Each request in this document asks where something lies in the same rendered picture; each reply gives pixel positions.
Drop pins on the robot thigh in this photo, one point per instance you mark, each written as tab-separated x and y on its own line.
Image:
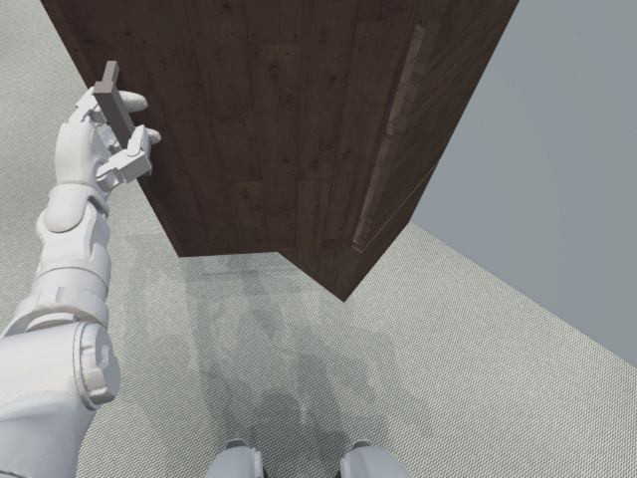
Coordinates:
371	462
237	462

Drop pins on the handle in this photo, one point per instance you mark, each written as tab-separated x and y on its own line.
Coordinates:
112	105

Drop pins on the robot right thigh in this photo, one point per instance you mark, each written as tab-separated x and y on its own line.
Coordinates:
371	462

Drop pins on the robot left thigh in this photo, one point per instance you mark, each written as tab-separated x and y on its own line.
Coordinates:
237	462

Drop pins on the left robot hand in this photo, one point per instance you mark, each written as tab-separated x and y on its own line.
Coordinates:
84	157

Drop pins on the left robot forearm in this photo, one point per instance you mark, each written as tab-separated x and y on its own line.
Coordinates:
72	279

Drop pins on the cupboard door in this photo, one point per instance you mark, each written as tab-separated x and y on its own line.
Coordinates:
271	112

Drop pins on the robot left upper arm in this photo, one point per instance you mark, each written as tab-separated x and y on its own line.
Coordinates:
52	382

